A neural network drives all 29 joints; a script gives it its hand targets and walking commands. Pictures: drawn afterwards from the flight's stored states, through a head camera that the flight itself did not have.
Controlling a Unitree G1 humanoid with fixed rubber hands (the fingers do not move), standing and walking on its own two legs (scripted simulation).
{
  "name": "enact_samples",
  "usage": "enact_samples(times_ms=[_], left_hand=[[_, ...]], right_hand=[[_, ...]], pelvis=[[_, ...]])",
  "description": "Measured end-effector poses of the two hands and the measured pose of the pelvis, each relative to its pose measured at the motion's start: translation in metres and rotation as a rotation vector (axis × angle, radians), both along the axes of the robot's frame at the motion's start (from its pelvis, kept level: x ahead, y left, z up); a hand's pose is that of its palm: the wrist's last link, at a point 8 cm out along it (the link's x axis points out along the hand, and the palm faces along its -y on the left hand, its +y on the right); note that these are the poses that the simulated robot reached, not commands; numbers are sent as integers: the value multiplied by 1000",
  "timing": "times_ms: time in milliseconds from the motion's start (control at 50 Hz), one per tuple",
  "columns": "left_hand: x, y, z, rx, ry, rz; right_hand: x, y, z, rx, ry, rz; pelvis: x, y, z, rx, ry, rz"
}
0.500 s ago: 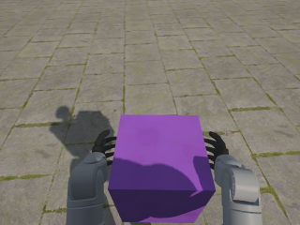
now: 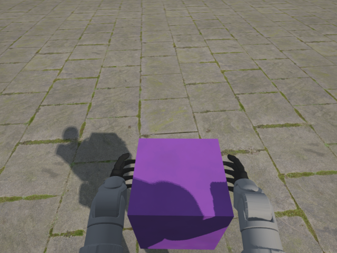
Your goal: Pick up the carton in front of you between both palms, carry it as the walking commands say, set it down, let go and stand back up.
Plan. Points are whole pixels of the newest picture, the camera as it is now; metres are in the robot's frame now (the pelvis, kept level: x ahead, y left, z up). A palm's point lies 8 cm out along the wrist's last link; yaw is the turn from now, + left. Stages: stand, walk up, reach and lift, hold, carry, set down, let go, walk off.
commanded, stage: carry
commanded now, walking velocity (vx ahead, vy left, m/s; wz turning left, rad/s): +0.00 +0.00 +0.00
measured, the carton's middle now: (177, 195) +0.29 +0.00 -0.05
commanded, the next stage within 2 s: hold in 0.80 s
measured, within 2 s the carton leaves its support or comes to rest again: neither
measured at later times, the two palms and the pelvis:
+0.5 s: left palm (119, 186) +0.26 +0.14 +0.04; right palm (244, 189) +0.26 -0.16 +0.04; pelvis -0.02 -0.01 +0.00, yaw +0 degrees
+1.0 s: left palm (127, 189) +0.26 +0.12 +0.04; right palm (257, 200) +0.23 -0.18 +0.04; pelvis -0.03 -0.01 +0.01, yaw -5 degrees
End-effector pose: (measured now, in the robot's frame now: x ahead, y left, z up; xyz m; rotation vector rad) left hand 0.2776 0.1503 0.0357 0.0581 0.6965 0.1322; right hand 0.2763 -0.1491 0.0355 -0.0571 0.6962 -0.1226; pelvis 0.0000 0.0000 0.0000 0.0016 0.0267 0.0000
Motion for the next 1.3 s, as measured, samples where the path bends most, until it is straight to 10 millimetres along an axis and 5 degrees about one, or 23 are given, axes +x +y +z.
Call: enact_samples(times_ms=[880,1120,1300], left_hand=[[-22,-14,2,-3,-32,-5],[-15,-35,7,-8,-38,-133],[0,-25,4,-54,-26,-117]], right_hand=[[-24,-14,3,-7,-31,-4],[-54,-32,9,-11,-37,-132],[-44,-22,7,5,-28,-159]], pelvis=[[-25,-12,5,8,-74,-26],[-35,3,9,-9,-148,-123],[-43,21,4,-14,-162,-161]])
